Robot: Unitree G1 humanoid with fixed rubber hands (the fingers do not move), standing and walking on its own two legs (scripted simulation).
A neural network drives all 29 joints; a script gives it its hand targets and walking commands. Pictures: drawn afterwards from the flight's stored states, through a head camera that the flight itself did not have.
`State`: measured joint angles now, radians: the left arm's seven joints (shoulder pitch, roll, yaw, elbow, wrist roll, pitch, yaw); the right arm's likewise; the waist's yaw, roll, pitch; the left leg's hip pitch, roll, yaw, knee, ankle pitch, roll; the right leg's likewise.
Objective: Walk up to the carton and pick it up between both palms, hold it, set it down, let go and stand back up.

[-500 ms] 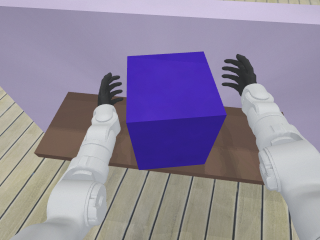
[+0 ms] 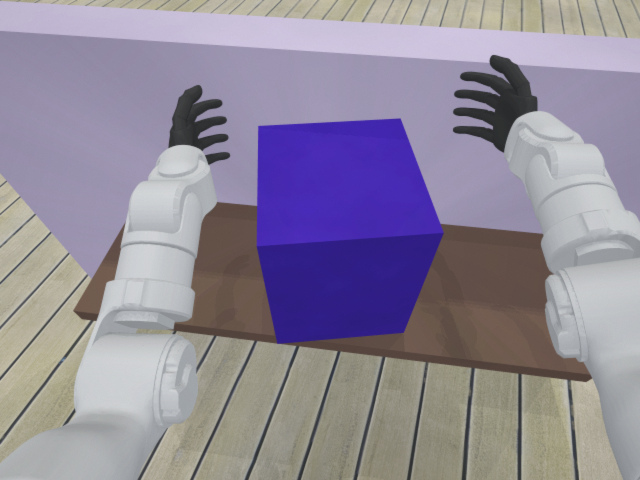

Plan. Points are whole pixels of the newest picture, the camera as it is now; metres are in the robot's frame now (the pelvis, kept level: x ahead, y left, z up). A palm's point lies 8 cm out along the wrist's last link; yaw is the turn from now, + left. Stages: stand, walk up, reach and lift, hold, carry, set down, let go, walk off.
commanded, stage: set down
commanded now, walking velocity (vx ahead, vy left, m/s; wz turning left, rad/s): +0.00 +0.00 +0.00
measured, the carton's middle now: (336, 236) +0.44 +0.05 +0.03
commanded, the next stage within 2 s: none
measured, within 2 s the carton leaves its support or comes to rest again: neither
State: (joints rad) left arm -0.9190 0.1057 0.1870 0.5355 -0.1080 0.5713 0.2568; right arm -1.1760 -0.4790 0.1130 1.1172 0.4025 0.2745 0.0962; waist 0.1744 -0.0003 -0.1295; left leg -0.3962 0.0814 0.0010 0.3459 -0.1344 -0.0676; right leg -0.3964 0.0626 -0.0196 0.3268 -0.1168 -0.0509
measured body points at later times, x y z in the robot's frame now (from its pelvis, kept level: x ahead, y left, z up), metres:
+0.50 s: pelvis +0.00 +0.01 +0.00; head +0.02 +0.01 +0.45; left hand +0.39 +0.23 +0.17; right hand +0.48 -0.17 +0.19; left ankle +0.01 +0.16 -0.74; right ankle +0.02 -0.08 -0.74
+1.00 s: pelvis +0.00 +0.00 +0.00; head +0.02 +0.01 +0.45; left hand +0.34 +0.21 +0.13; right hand +0.42 -0.19 +0.13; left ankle +0.01 +0.16 -0.74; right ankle +0.02 -0.08 -0.74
